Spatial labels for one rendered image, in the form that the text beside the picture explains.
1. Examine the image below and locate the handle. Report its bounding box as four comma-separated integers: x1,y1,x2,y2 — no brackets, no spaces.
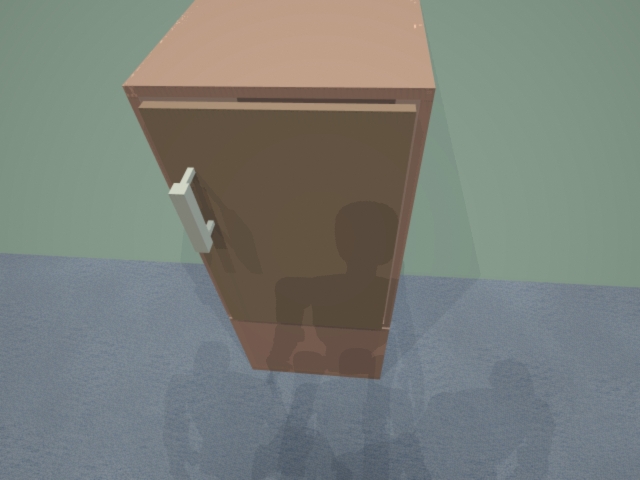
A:
168,168,215,253

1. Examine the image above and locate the cupboard door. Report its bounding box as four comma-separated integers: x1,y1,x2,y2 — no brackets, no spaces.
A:
138,101,416,330

